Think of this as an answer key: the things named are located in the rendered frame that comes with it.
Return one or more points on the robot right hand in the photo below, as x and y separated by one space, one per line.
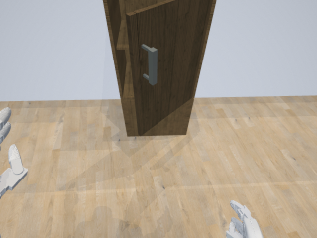
249 228

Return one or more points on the handle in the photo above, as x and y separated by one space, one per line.
152 64

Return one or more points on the cupboard door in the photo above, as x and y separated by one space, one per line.
177 29

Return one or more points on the robot left hand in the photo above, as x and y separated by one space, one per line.
13 175

